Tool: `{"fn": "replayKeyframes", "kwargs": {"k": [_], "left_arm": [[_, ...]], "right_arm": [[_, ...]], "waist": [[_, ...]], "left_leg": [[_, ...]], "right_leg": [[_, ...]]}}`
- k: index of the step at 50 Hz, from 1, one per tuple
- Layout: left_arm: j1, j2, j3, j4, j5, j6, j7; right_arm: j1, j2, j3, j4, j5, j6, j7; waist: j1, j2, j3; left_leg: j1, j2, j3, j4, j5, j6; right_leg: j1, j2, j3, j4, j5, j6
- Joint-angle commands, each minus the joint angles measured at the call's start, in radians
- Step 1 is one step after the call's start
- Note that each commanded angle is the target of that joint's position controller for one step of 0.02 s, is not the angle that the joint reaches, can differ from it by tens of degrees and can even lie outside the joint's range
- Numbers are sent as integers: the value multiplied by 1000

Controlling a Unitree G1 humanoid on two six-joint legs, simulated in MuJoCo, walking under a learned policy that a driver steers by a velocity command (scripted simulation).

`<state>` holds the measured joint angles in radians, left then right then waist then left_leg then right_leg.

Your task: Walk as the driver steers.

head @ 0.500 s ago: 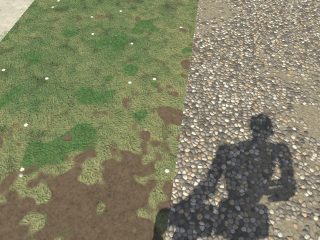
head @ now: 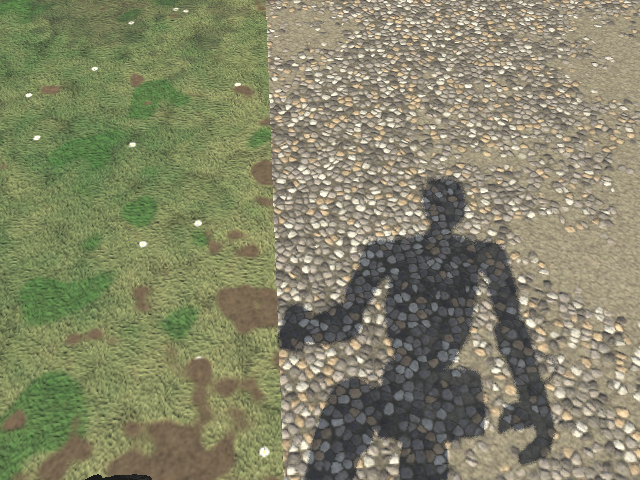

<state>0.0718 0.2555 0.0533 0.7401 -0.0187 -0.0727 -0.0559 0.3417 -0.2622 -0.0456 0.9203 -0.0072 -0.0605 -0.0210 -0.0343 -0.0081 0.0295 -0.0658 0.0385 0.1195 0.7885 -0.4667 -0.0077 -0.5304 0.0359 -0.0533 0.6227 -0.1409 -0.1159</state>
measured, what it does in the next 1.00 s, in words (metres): walks ahead, turning right: left foot, then right foot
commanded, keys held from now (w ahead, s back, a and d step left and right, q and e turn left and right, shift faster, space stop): w+e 0.26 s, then w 0.44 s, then w+e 0.16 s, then e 0.14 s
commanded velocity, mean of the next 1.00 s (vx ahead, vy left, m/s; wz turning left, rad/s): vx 0.48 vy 0.00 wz -0.34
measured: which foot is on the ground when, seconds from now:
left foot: up 0.00-0.42, down 0.44-0.98, up 1.00-1.00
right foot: down 0.00-0.46, up 0.48-0.96, down 0.98-1.00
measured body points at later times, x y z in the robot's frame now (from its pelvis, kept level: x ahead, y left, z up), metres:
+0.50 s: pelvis +0.29 +0.01 +0.01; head +0.32 +0.01 +0.46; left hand +0.39 +0.28 -0.11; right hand +0.45 -0.27 -0.06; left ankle +0.41 +0.09 -0.72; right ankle +0.12 -0.07 -0.68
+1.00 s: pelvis +0.54 -0.08 +0.00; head +0.57 -0.11 +0.45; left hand +0.84 +0.05 -0.06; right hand +0.45 -0.36 -0.13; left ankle +0.42 +0.09 -0.69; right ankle +0.62 -0.21 -0.72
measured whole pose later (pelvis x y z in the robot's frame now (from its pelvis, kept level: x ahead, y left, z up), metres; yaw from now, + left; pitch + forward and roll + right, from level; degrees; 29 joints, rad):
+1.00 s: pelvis +0.54 -0.08 +0.00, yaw -21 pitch +3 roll +2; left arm 0.06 0.27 0.05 0.63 0.00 -0.07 -0.05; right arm 0.34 -0.30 -0.06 0.85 0.00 -0.05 -0.02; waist -0.07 -0.02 0.02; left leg -0.07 0.01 0.08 0.64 -0.50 -0.02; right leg -0.52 0.01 -0.01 0.55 -0.05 -0.10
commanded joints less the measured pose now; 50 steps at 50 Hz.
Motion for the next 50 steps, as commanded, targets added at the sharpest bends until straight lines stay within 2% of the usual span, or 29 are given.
{"fn": "replayKeyframes", "kwargs": {"k": [1,2,3,4,5,8,10,13,17,20,21,22,23,24,25,26,27,28,29,32,36,40,43,45,46,47,48,49,50], "left_arm": [[346,216,68,7,5,-1,23],[283,173,58,-5,3,-2,26],[209,147,48,-25,3,-2,25],[159,116,38,-44,9,-2,26],[139,111,36,-56,15,-1,28],[162,149,47,-58,9,-7,42],[198,169,54,-52,3,-5,55],[248,170,55,-43,-6,6,65],[313,153,48,-13,-7,11,68],[314,163,51,-6,2,18,71],[298,162,50,-9,3,21,70],[285,139,41,-16,6,22,68],[273,104,24,-38,19,19,66],[425,43,5,-36,-6,5,64],[417,98,8,-24,-12,-5,63],[303,161,25,-40,-18,-7,60],[226,155,22,-59,-8,-7,60],[183,141,23,-72,9,-9,58],[188,128,26,-73,13,-8,56],[210,80,17,-68,11,2,54],[95,51,3,-98,15,-3,52],[-16,44,-2,-123,1,-5,34],[-85,53,-1,-159,-8,-2,19],[-93,62,5,-176,0,-4,7],[-65,80,14,-178,8,-5,2],[8,106,28,-165,17,-7,-1],[146,146,52,-127,18,-7,2],[277,227,78,-109,22,-2,17],[272,323,82,-127,34,3,30]], "right_arm": [[-45,-140,-15,-144,31,-94,29],[-109,-144,-13,-168,44,-106,31],[-126,-135,-16,-166,26,-105,22],[-119,-144,-28,-165,7,-93,14],[-103,-137,-31,-171,0,-77,14],[-117,-101,-28,-198,-12,-49,7],[-201,-87,-23,-230,-14,-47,3],[-314,-61,-12,-263,-5,-54,12],[-383,-84,-14,-288,9,-71,36],[-361,-117,-26,-296,8,-84,46],[-306,-127,-33,-283,6,-87,44],[-204,-156,-48,-258,-2,-91,38],[-45,-207,-62,-241,-13,-92,31],[84,-285,-89,-195,-16,-79,35],[103,-202,-69,-185,14,-74,44],[44,-144,-53,-195,21,-69,41],[-23,-129,-43,-210,11,-60,40],[-63,-110,-35,-210,6,-55,42],[-82,-96,-27,-211,-2,-56,43],[-74,-109,-29,-193,7,-62,45],[-42,-154,-41,-165,13,-52,33],[12,-169,-42,-130,17,-44,29],[45,-176,-44,-100,19,-33,28],[19,-181,-46,-96,17,-18,22],[0,-196,-50,-103,20,-10,14],[-19,-209,-53,-112,25,-1,4],[-31,-205,-51,-123,25,7,-5],[-22,-182,-40,-152,4,2,-13],[92,-59,3,-191,-38,-19,1]], "waist": [[156,-134,-348],[132,-69,-222],[83,20,-138],[45,23,-99],[18,-1,-86],[5,-25,-63],[32,-35,-44],[81,-65,-42],[118,-83,-38],[94,-108,-34],[60,-116,-50],[11,-104,-115],[-60,-27,-252],[-30,277,-384],[-46,273,-345],[-59,158,-191],[-39,68,-113],[-17,44,-47],[10,67,-35],[33,105,-41],[6,79,-30],[-44,80,-8],[-60,75,24],[-41,80,31],[-19,96,3],[24,107,-52],[91,83,-128],[138,-9,-232],[44,-280,-354]], "left_leg": [[-749,-40,-246,657,-43,24],[-756,6,-224,589,49,41],[-703,45,-210,492,107,37],[-629,73,-206,418,142,26],[-574,82,-207,382,159,15],[-549,72,-176,251,236,-33],[-558,52,-166,99,359,-51],[-493,0,-162,-137,532,-50],[-471,-12,-174,-260,571,-25],[-441,-19,-169,-307,443,23],[-367,-33,-147,-341,424,46],[-209,-24,-148,-356,442,82],[48,118,-290,-320,474,152],[415,318,-706,-369,288,325],[421,356,-888,-473,83,324],[295,324,-765,-489,27,277],[162,283,-644,-508,99,249],[52,243,-565,-540,195,246],[-14,211,-506,-563,272,234],[-81,172,-391,-612,428,246],[-66,159,-275,-642,533,235],[-28,157,-181,-642,514,200],[60,202,-160,-624,511,187],[102,208,-122,-545,712,158],[117,200,-99,-470,884,139],[115,181,-75,-360,1045,116],[70,137,-38,-182,1092,82],[-138,85,-10,99,825,26],[-548,-107,-42,489,-142,-45]], "right_leg": [[915,-354,780,-308,-82,-278],[758,-311,621,-316,-31,-231],[586,-266,512,-335,62,-199],[466,-230,441,-361,139,-181],[389,-208,418,-386,170,-182],[280,-172,338,-414,278,-191],[258,-143,304,-411,276,-166],[254,-104,287,-381,179,-117],[363,-163,354,-328,106,-103],[461,-211,418,-254,170,-84],[470,-199,413,-206,258,-70],[453,-147,379,-89,369,-46],[330,-88,313,165,261,-10],[-45,64,200,522,-160,70],[-205,41,249,642,-430,74],[-266,-9,250,691,-351,71],[-249,-56,199,664,-270,72],[-233,-88,174,596,-217,75],[-182,-119,166,546,-180,77],[-130,-137,125,444,-137,97],[-145,-144,99,208,54,117],[-101,-119,71,38,211,106],[-136,-105,76,-11,169,80],[-115,-81,56,-49,102,55],[-61,-53,28,-59,64,42],[47,-14,-5,-80,62,26],[229,25,-19,-139,141,1],[511,-103,149,-123,430,-60],[867,-394,601,-89,834,-260]]}}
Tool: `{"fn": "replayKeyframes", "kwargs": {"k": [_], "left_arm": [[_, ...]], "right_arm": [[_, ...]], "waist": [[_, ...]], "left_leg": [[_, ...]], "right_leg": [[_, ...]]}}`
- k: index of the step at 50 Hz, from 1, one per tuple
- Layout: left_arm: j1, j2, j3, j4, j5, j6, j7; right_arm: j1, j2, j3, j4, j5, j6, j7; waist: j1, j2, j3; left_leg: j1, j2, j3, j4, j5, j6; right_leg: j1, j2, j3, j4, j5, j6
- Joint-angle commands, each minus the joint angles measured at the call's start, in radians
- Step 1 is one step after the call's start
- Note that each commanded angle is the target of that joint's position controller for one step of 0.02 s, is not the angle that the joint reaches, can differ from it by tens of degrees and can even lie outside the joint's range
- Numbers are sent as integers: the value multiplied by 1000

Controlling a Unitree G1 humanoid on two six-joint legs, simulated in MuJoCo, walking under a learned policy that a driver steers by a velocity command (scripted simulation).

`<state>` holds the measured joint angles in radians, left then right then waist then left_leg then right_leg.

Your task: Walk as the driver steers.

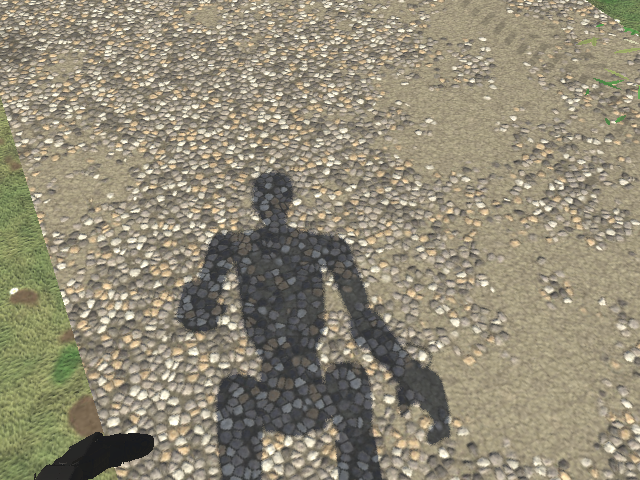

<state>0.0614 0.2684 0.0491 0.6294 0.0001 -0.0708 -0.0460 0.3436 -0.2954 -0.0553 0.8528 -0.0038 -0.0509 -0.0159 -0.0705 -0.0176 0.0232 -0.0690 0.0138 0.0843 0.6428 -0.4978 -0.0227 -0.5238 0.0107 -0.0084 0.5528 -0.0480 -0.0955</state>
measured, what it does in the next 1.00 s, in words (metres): walks ahead, turning right: left foot, then right foot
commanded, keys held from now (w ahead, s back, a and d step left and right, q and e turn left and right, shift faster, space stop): e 0.20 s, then w+e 0.80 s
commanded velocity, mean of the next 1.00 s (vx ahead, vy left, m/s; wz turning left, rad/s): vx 0.35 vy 0.00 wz -0.56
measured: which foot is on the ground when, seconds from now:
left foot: up 0.00-0.44, down 0.46-0.94, up 0.96-1.00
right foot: down 0.00-0.46, up 0.48-0.90, down 0.92-1.00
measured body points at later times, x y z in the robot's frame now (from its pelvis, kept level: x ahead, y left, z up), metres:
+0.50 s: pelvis +0.15 +0.01 +0.01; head +0.16 +0.02 +0.46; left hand +0.34 +0.25 -0.09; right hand +0.24 -0.29 -0.06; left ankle +0.21 +0.13 -0.72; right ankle +0.12 -0.09 -0.71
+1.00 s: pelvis +0.32 -0.13 +0.00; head +0.36 -0.17 +0.45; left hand +0.64 -0.04 -0.07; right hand +0.19 -0.40 -0.12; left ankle +0.26 +0.10 -0.63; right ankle +0.34 -0.24 -0.72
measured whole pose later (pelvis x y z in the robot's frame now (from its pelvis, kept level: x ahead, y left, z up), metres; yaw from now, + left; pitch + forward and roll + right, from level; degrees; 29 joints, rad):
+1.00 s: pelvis +0.32 -0.13 +0.00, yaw -35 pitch +2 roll +0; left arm 0.10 0.30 0.07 0.59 -0.02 -0.03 -0.04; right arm 0.33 -0.32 -0.06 0.79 0.02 -0.08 -0.01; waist -0.06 0.01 0.06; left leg -0.24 0.09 0.01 1.10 -0.47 -0.04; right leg -0.49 0.05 -0.02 0.65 -0.20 -0.08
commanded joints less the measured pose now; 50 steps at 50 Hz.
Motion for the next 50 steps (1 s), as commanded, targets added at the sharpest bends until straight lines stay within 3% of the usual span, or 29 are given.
{"fn": "replayKeyframes", "kwargs": {"k": [1,2,3,4,5,7,10,13,15,18,20,21,22,23,24,25,26,28,31,34,38,42,44,45,46,47,48,49,50], "left_arm": [[317,241,75,-34,7,7,21],[250,201,64,-47,4,13,23],[198,168,57,-48,-10,20,27],[158,155,52,-57,-14,29,32],[131,156,50,-63,-6,35,35],[101,172,56,-66,9,41,36],[107,196,65,-56,4,47,50],[111,187,63,-56,-18,63,67],[122,194,62,-55,-17,64,70],[168,199,64,-41,-15,62,66],[181,191,60,-38,-15,64,62],[166,180,55,-41,-18,66,62],[161,153,46,-43,-17,66,62],[158,92,27,-53,-14,62,62],[156,49,15,-89,-27,51,60],[116,122,29,-117,-22,36,57],[111,166,44,-107,-18,35,53],[141,159,52,-78,-14,43,47],[110,105,42,-84,-18,41,33],[61,80,33,-96,-20,42,26],[-35,51,19,-118,-21,38,3],[-82,65,22,-139,-27,40,-18],[-29,101,41,-135,-18,44,-18],[93,134,63,-103,-17,46,-15],[268,195,98,-52,-22,53,-1],[386,297,123,-34,-30,60,22],[363,345,117,-60,-35,43,18],[360,251,90,-55,-24,28,11],[330,211,76,-41,-20,19,12]], "right_arm": [[95,-114,4,-103,-20,-48,12],[-1,-148,-7,-130,14,-50,17],[-60,-139,-3,-144,12,-45,10],[-93,-137,-7,-148,-2,-34,-2],[-89,-142,-13,-158,-6,-17,-8],[-59,-112,-9,-160,-9,7,-14],[-79,-91,-5,-166,-17,21,-27],[-162,-82,-3,-190,-9,28,-16],[-231,-83,-4,-215,1,19,-7],[-276,-95,-11,-233,8,-15,4],[-256,-98,-19,-233,17,-33,9],[-219,-92,-23,-224,20,-40,10],[-173,-102,-31,-211,18,-45,7],[-79,-147,-45,-199,3,-47,0],[-8,-221,-63,-183,-25,-38,-2],[12,-223,-73,-169,-21,-40,6],[-22,-166,-59,-181,-3,-41,2],[-69,-116,-43,-192,6,-33,-5],[-67,-109,-36,-180,-11,-40,-6],[-44,-123,-41,-155,-12,-42,-3],[-23,-161,-51,-125,3,-34,-1],[-1,-201,-66,-98,29,-24,4],[-11,-229,-75,-93,38,-15,2],[-18,-231,-76,-93,42,-9,-2],[7,-201,-64,-96,35,-10,-7],[36,-108,-31,-141,-9,-19,-4],[39,-59,-3,-194,-9,-53,2],[-70,-157,-28,-207,31,-77,12],[-114,-157,-25,-220,45,-91,16]], "waist": [[142,-184,-527],[147,-122,-405],[128,-32,-286],[104,18,-211],[67,7,-174],[28,-35,-157],[28,-51,-184],[56,-67,-182],[82,-108,-130],[112,-119,-114],[99,-129,-107],[68,-126,-96],[40,-107,-90],[6,-23,-137],[7,203,-132],[0,251,-59],[7,193,-13],[28,162,4],[23,154,23],[7,140,24],[-22,134,45],[-16,131,69],[36,147,21],[111,133,-53],[189,95,-153],[200,-114,-257],[147,-270,-429],[203,-132,-360],[183,-116,-229]], "left_leg": [[-589,-62,-197,779,-173,-29],[-648,-13,-201,778,-94,-22],[-669,25,-176,714,-20,-23],[-640,45,-169,652,28,-32],[-573,56,-172,602,52,-36],[-493,40,-153,516,75,-49],[-467,13,-152,389,147,-70],[-464,10,-170,255,271,-63],[-473,0,-181,142,292,-51],[-416,-25,-180,5,256,-31],[-321,-40,-169,-84,226,-10],[-237,-39,-157,-168,263,5],[-123,-8,-162,-234,283,26],[55,146,-287,-262,224,85],[169,318,-564,-364,-2,186],[132,413,-746,-415,-136,252],[105,381,-676,-413,-145,243],[83,297,-510,-423,-18,183],[8,244,-307,-465,240,170],[5,235,-186,-477,375,177],[11,237,-68,-471,448,161],[64,279,-14,-446,522,143],[92,280,40,-314,879,121],[75,256,86,-145,1055,100],[-51,216,115,86,1052,68],[-418,139,114,455,457,12],[-665,-34,-87,714,-92,-18],[-770,23,-187,760,-15,-2],[-789,59,-165,714,64,22]], "right_leg": [[907,-404,673,-69,663,-345],[808,-343,532,-81,623,-300],[673,-284,426,-103,564,-247],[532,-248,384,-136,522,-218],[409,-220,355,-172,495,-208],[278,-193,325,-203,499,-206],[234,-169,307,-195,487,-195],[209,-127,359,-252,-88,-159],[202,-124,423,-287,-329,-148],[240,-130,475,-261,-385,-144],[231,-122,514,-236,-428,-134],[199,-98,514,-211,-461,-116],[134,-59,493,-156,-485,-85],[3,-5,417,21,-564,-31],[-218,121,200,255,-563,18],[-359,41,176,404,-515,40],[-385,-2,172,477,-446,58],[-379,-27,146,544,-336,89],[-333,-55,104,578,-184,113],[-307,-72,81,489,-93,133],[-215,-81,29,262,2,121],[-125,-65,-28,130,-75,66],[12,-7,-80,86,-163,17],[188,41,-110,24,-131,-16],[467,73,-93,0,-89,-54],[816,-163,290,-18,-143,-158],[962,-352,841,-218,-354,-323],[917,-332,759,-265,-370,-266],[786,-296,618,-259,-304,-231]]}}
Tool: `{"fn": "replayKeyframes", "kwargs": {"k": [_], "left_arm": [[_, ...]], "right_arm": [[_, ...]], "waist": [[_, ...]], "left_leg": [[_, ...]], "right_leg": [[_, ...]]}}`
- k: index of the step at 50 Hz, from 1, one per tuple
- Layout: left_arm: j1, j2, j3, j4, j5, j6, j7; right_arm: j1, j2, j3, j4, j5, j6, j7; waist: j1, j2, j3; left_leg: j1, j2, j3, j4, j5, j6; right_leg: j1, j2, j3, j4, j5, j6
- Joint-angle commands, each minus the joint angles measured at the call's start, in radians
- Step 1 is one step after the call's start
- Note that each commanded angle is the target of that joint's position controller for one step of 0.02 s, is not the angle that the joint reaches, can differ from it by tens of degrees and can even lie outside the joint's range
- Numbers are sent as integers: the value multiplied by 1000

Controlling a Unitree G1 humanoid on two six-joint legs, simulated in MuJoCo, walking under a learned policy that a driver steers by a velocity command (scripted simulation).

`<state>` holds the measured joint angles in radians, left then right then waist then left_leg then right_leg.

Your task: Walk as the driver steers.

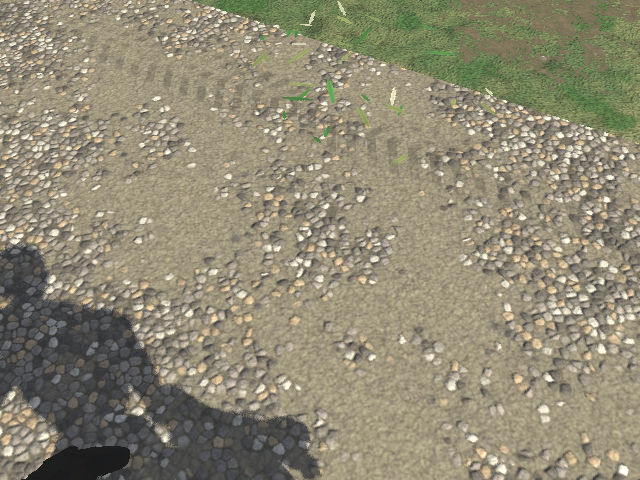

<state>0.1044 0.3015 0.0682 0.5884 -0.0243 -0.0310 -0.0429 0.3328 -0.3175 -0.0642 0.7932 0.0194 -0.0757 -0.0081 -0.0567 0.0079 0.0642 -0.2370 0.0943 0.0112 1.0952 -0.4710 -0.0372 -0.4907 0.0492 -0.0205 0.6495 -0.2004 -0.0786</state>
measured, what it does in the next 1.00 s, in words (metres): walks ahead, turning right: left foot, then right foot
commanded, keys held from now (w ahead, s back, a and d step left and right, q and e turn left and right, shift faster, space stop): w+e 0.92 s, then w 0.08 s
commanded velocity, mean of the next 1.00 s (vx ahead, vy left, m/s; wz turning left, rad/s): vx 0.50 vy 0.00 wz -0.59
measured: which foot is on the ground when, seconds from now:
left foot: up 0.00-0.38, down 0.40-0.94, up 0.96-1.00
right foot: down 0.00-0.42, up 0.44-0.92, down 0.94-1.00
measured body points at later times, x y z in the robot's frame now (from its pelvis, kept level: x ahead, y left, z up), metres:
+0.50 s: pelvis +0.29 +0.02 +0.01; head +0.32 +0.01 +0.46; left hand +0.42 +0.28 -0.11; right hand +0.42 -0.28 -0.06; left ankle +0.40 +0.10 -0.72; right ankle +0.12 -0.07 -0.64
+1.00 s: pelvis +0.51 -0.13 +0.00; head +0.54 -0.16 +0.45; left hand +0.83 -0.03 -0.07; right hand +0.39 -0.40 -0.13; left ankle +0.43 +0.09 -0.65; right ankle +0.55 -0.24 -0.72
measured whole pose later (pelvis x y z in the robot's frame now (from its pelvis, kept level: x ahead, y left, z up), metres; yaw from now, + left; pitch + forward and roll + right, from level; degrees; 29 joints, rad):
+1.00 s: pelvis +0.51 -0.13 +0.00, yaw -35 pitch +1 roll +1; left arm 0.09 0.29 0.07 0.61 -0.02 -0.03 -0.04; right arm 0.30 -0.32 -0.07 0.81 0.02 -0.06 0.00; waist -0.05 0.00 0.08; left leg -0.16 0.07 0.08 1.01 -0.50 -0.03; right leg -0.49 0.04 -0.04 0.65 -0.18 -0.10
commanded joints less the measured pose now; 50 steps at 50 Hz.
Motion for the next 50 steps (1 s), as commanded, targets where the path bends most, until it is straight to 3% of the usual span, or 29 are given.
{"fn": "replayKeyframes", "kwargs": {"k": [1,2,4,6,8,11,14,17,19,20,21,22,23,24,25,26,27,29,31,37,40,42,44,45,46,47,48,49,50], "left_arm": [[217,156,47,-6,5,-25,10],[157,129,37,-16,12,-26,12],[105,120,33,-25,23,-30,19],[116,124,33,-4,17,-37,30],[145,136,36,20,15,-37,42],[191,145,40,50,4,-29,52],[248,156,44,81,-6,-24,57],[263,149,44,97,-7,-15,62],[247,140,45,96,-3,-6,62],[241,107,33,89,1,-6,58],[248,50,11,67,21,-8,54],[401,-6,-7,51,-14,-17,54],[381,100,10,73,-25,-17,58],[259,158,27,60,-18,-12,58],[200,151,28,47,-6,-7,61],[168,136,31,34,5,-6,57],[177,115,31,33,-1,-2,51],[187,72,26,36,-7,10,47],[151,51,20,20,0,18,45],[13,28,7,-4,2,3,15],[-79,19,1,-35,0,-1,-4],[-110,30,4,-56,-2,0,-13],[-84,60,20,-63,4,5,-17],[-23,86,35,-54,6,10,-15],[119,126,60,-18,4,13,-10],[302,187,93,34,2,21,7],[315,301,107,42,-9,17,24],[335,255,85,7,-3,-3,19],[311,182,63,29,7,-18,13]], "right_arm": [[-108,-124,-14,-151,-1,-70,0],[-100,-132,-22,-144,-23,-64,-5],[-73,-119,-23,-136,-31,-43,1],[-88,-96,-18,-136,-39,-28,2],[-169,-73,-9,-161,-43,-25,1],[-298,-36,7,-190,-36,-34,13],[-380,-50,4,-215,-17,-44,29],[-368,-87,-12,-220,-13,-51,37],[-282,-103,-26,-203,-13,-57,32],[-181,-129,-42,-185,-22,-61,25],[-29,-183,-55,-178,-37,-62,15],[47,-247,-71,-138,-44,-48,21],[34,-153,-53,-154,-21,-42,26],[-12,-96,-38,-162,-19,-37,19],[-66,-82,-29,-164,-29,-29,17],[-95,-63,-23,-154,-33,-26,16],[-107,-52,-18,-148,-39,-29,13],[-113,-45,-20,-131,-30,-38,13],[-102,-70,-29,-110,-25,-45,13],[-85,-119,-43,-66,-22,-29,5],[-40,-145,-50,-39,-11,-15,1],[-25,-163,-56,-26,2,-3,2],[-32,-193,-65,-23,13,9,-1],[-37,-208,-70,-25,19,17,-5],[-53,-207,-68,-29,24,25,-8],[-36,-171,-52,-34,12,22,-13],[44,-25,-2,-85,-41,7,-1],[5,-61,5,-96,-13,-30,10],[-95,-133,-16,-115,31,-48,19]], "waist": [[120,-49,-192],[79,-55,-152],[36,-81,-124],[29,-64,-97],[50,-58,-64],[100,-74,-45],[129,-81,-36],[110,-105,-43],[62,-129,-69],[11,-112,-140],[-47,-6,-294],[16,337,-426],[-5,240,-362],[-34,136,-225],[-15,64,-145],[4,61,-86],[28,92,-68],[41,112,-55],[42,89,-37],[3,54,-13],[-27,46,18],[-24,50,30],[14,76,-6],[55,92,-52],[140,80,-125],[223,29,-217],[127,-260,-283],[162,-208,-470],[189,-120,-337]], "left_leg": [[-563,17,-91,177,109,38],[-493,40,-94,103,151,34],[-415,45,-89,48,195,17],[-403,30,-70,-27,241,-11],[-422,11,-63,-160,355,-31],[-346,-42,-56,-409,539,-32],[-282,-77,-70,-527,585,-22],[-250,-82,-101,-590,493,10],[-127,-94,-77,-627,417,45],[43,-68,-82,-646,420,80],[316,98,-238,-618,384,142],[631,324,-708,-714,154,309],[586,334,-807,-781,-92,289],[457,288,-641,-800,-76,242],[328,245,-509,-814,59,216],[231,207,-413,-837,170,212],[166,177,-333,-863,236,200],[119,154,-229,-906,307,206],[117,170,-167,-935,384,226],[171,149,44,-948,525,200],[219,166,100,-943,533,186],[277,187,124,-914,603,174],[321,192,162,-808,905,155],[328,187,181,-699,1074,145],[281,161,212,-513,1146,122],[80,127,216,-254,978,86],[-379,-32,193,119,42,22],[-501,-109,-54,292,-135,18],[-588,-53,-88,294,-39,35]], "right_leg": [[594,-288,525,-357,-54,-217],[476,-252,451,-371,46,-202],[351,-221,405,-418,143,-212],[280,-200,348,-435,223,-220],[252,-175,310,-439,252,-205],[220,-130,274,-418,184,-158],[244,-154,332,-389,117,-145],[344,-190,420,-299,113,-121],[359,-177,444,-219,183,-97],[331,-122,410,-91,237,-66],[204,-57,331,189,87,-28],[-155,76,211,522,-392,43],[-278,-10,232,651,-367,57],[-304,-45,206,675,-269,64],[-271,-80,171,655,-198,70],[-249,-106,168,609,-154,73],[-199,-132,163,576,-126,71],[-172,-144,134,534,-107,73],[-209,-157,131,475,-63,80],[-195,-154,74,171,207,81],[-172,-141,26,58,221,61],[-164,-128,2,10,161,36],[-78,-76,-49,-15,55,-3],[16,-36,-78,-20,6,-28],[207,9,-98,-78,40,-62],[520,-7,-14,-111,77,-105],[865,-287,495,-149,-15,-255],[929,-409,867,-326,-194,-355],[850,-379,717,-357,-148,-291]]}}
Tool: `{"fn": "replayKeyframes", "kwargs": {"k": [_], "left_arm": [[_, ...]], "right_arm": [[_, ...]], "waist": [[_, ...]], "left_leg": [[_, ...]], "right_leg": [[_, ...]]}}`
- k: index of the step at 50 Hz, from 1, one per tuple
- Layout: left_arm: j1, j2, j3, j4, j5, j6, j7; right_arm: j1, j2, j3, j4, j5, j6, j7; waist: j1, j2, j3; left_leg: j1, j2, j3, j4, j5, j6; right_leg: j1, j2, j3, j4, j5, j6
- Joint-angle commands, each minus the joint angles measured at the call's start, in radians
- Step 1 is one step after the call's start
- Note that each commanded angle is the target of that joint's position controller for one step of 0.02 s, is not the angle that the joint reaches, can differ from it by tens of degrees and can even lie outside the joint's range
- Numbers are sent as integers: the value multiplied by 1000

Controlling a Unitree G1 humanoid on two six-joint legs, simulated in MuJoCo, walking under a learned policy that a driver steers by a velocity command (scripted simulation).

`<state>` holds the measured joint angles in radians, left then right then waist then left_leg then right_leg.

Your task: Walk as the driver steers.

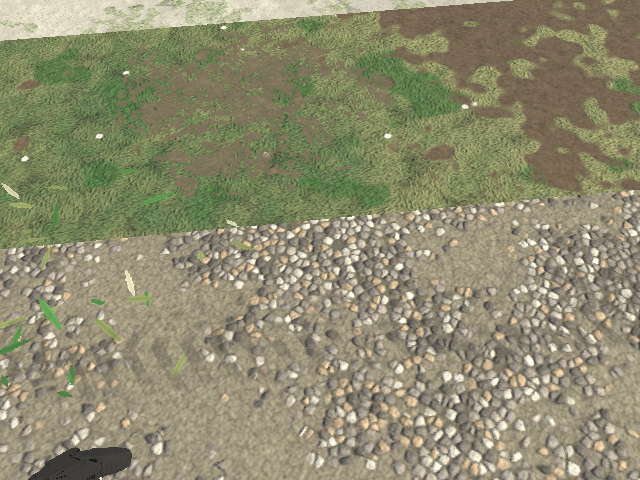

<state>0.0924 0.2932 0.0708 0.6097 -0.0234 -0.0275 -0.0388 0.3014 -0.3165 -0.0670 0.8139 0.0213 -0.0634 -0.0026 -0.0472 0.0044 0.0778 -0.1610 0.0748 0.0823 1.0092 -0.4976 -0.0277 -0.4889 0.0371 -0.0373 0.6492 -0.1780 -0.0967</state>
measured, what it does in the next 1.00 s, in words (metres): walks ahead: left foot, then right foot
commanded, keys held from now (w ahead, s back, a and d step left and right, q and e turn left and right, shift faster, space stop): w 0.78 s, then w+q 0.22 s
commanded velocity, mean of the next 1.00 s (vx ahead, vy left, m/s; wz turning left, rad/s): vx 0.50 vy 0.00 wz -0.06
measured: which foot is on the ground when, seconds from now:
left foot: up 0.00-0.44, down 0.46-1.00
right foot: down 0.00-0.48, up 0.50-0.98, down 1.00-1.00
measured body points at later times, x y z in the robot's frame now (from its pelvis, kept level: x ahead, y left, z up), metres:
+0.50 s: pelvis +0.30 +0.04 +0.00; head +0.33 +0.04 +0.45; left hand +0.32 +0.33 -0.12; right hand +0.51 -0.21 -0.08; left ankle +0.42 +0.13 -0.72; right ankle +0.10 -0.08 -0.69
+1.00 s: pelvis +0.57 -0.01 +0.01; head +0.60 -0.01 +0.46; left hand +0.81 +0.22 -0.06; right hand +0.55 -0.29 -0.12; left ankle +0.43 +0.13 -0.71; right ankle +0.69 -0.13 -0.72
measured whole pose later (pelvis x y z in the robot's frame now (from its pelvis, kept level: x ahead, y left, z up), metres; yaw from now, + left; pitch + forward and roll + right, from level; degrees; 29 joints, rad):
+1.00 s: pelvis +0.57 -0.01 +0.01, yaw +1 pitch +2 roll +1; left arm 0.02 0.25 0.03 0.71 0.00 -0.11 -0.03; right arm 0.42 -0.30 -0.06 0.88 0.02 -0.04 0.00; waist -0.09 -0.01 0.02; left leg -0.01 -0.02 -0.04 0.42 -0.43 0.01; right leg -0.47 -0.03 0.02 0.47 -0.04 -0.02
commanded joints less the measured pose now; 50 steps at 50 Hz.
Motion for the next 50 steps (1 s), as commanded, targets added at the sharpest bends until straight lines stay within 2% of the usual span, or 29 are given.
{"fn": "replayKeyframes", "kwargs": {"k": [1,2,3,4,6,9,12,14,17,19,21,22,23,24,25,26,27,28,29,30,33,36,39,42,45,47,48,49,50], "left_arm": [[272,167,51,13,5,-30,9],[197,132,38,9,8,-33,10],[148,99,24,0,20,-38,12],[128,92,20,-2,27,-41,14],[132,103,22,20,21,-53,18],[166,124,24,57,21,-59,32],[204,129,21,88,16,-55,39],[247,140,23,114,12,-54,40],[298,146,24,152,7,-45,40],[314,153,27,171,5,-34,44],[304,166,32,180,6,-25,49],[286,175,33,178,8,-21,51],[272,163,26,175,13,-16,52],[281,120,7,155,33,-16,55],[441,4,-25,156,20,-36,43],[373,96,-10,169,6,-52,38],[255,149,6,132,-17,-62,34],[187,140,2,113,-13,-67,38],[161,129,4,108,4,-67,40],[184,118,7,114,10,-61,40],[222,69,-1,132,14,-37,44],[120,52,-9,101,23,-34,45],[23,33,-18,83,20,-46,35],[-86,31,-21,52,16,-59,23],[-135,53,-15,31,11,-74,7],[-97,82,-4,41,11,-83,4],[-32,100,6,59,11,-87,6],[96,143,29,97,17,-90,14],[270,212,49,120,35,-90,25]], "right_arm": [[-96,-124,-6,-145,29,-71,12],[-105,-120,-8,-132,3,-72,5],[-87,-126,-14,-121,-10,-63,4],[-62,-123,-15,-113,-12,-51,8],[-45,-91,-9,-103,-19,-30,9],[-133,-59,2,-128,-26,-18,6],[-226,-35,11,-146,-20,-26,16],[-292,-24,17,-163,-12,-31,25],[-357,-34,17,-188,-7,-38,42],[-366,-45,14,-201,-10,-43,53],[-316,-63,7,-193,-12,-45,57],[-244,-83,-4,-176,-14,-46,53],[-102,-122,-24,-137,-16,-45,45],[75,-184,-39,-108,-27,-43,36],[136,-247,-55,-79,-26,-39,42],[149,-146,-31,-79,-8,-36,42],[70,-116,-19,-88,-9,-34,37],[-1,-104,-13,-99,-18,-30,33],[-42,-88,-8,-101,-26,-30,34],[-60,-69,-1,-103,-36,-36,34],[-62,-70,-1,-85,-23,-47,36],[-34,-105,-11,-62,-20,-43,24],[-6,-118,-13,-45,-14,-33,15],[68,-132,-17,-10,-1,-21,10],[92,-143,-24,6,5,-3,1],[82,-155,-31,9,5,7,-6],[65,-157,-31,6,6,11,-8],[65,-129,-21,4,0,12,-8],[58,-64,4,-27,-21,10,-7]], "waist": [[146,-85,-245],[105,-33,-180],[68,-49,-151],[44,-62,-144],[29,-44,-125],[50,-35,-69],[91,-47,-46],[121,-50,-23],[142,-52,4],[132,-62,2],[99,-85,-29],[54,-98,-78],[-20,-82,-175],[-82,5,-332],[-14,292,-473],[-66,206,-459],[-64,136,-288],[-36,45,-192],[-7,28,-123],[27,54,-116],[59,76,-103],[40,57,-64],[7,57,-45],[-32,50,-23],[-27,63,-14],[8,82,-33],[51,87,-65],[110,71,-151],[180,-20,-312]], "left_leg": [[-652,10,-147,306,72,42],[-595,49,-144,226,134,39],[-523,74,-151,174,177,35],[-473,80,-151,151,202,28],[-449,81,-134,90,236,3],[-501,77,-123,-71,399,-26],[-467,43,-104,-280,592,-22],[-444,20,-92,-374,656,-15],[-493,5,-101,-453,620,14],[-509,-5,-105,-489,542,44],[-430,-32,-83,-506,456,75],[-315,-67,-52,-517,433,97],[-105,-79,-36,-522,473,130],[212,82,-210,-472,537,193],[570,312,-700,-570,301,364],[570,303,-825,-685,113,339],[436,274,-674,-710,106,292],[283,236,-561,-731,197,268],[161,205,-484,-756,312,268],[91,175,-429,-780,391,260],[11,148,-324,-841,494,276],[6,138,-253,-881,539,276],[8,99,-173,-888,541,239],[27,107,-188,-864,515,234],[100,146,-242,-804,507,222],[129,165,-279,-748,533,204],[119,150,-274,-681,607,188],[74,94,-239,-531,673,158],[-94,23,-189,-239,492,117]], "right_leg": [[707,-328,598,-355,-101,-234],[565,-290,497,-360,4,-200],[464,-259,427,-383,112,-187],[404,-245,397,-409,161,-186],[339,-236,329,-447,256,-196],[314,-203,235,-483,307,-178],[318,-163,165,-488,258,-131],[333,-176,167,-494,189,-123],[446,-227,196,-453,194,-122],[528,-263,214,-405,260,-107],[570,-270,213,-341,420,-84],[569,-251,196,-256,598,-69],[520,-200,155,-87,698,-42],[326,-141,119,202,457,-8],[-78,49,99,571,-272,70],[-200,22,215,671,-391,63],[-267,-33,187,682,-314,56],[-244,-85,144,634,-226,55],[-218,-115,131,572,-174,61],[-153,-143,137,531,-135,63],[-107,-160,114,435,-104,88],[-169,-172,101,272,36,116],[-135,-150,77,73,208,118],[-91,-113,65,-53,270,123],[-80,-94,87,-136,222,109],[-6,-82,89,-170,155,91],[96,-67,71,-199,133,74],[293,-69,65,-208,129,44],[582,-236,223,-164,126,-20]]}}
Keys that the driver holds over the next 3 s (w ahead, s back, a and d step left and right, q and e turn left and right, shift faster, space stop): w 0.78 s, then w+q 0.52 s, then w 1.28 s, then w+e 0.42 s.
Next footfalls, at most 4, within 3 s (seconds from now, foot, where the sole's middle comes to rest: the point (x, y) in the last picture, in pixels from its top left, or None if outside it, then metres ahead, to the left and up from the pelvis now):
0.46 left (268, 464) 0.46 0.13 -0.75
1.00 right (384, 335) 0.73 -0.13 -0.75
1.50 left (247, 259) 0.96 0.18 -0.75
2.04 right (300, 151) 1.33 0.04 -0.75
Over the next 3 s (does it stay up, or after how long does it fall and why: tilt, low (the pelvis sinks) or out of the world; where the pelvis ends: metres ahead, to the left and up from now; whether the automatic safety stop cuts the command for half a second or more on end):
stays up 1.63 0.27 0.02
